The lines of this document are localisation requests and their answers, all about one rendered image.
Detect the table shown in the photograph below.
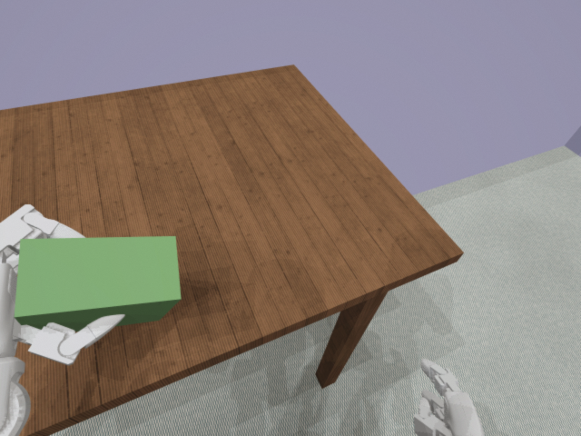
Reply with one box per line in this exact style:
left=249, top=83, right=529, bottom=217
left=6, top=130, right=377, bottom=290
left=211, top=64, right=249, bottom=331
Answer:
left=0, top=64, right=463, bottom=436

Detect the sponge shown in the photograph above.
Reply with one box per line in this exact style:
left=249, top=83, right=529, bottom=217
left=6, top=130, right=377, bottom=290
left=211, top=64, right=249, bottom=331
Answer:
left=15, top=236, right=181, bottom=332

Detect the robot right hand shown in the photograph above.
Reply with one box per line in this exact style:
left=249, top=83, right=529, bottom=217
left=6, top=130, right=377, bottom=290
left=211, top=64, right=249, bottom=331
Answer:
left=414, top=359, right=485, bottom=436

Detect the robot left hand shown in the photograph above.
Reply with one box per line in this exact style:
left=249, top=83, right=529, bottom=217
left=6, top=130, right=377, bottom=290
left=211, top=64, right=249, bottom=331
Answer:
left=0, top=204, right=125, bottom=366

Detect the robot left forearm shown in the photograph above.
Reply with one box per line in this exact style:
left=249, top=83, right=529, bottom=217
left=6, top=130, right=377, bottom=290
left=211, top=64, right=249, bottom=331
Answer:
left=0, top=357, right=31, bottom=436

